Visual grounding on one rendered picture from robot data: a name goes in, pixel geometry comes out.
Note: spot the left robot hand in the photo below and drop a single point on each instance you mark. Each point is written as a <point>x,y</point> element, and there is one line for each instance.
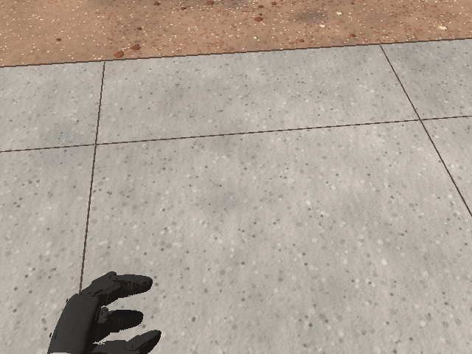
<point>84,322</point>

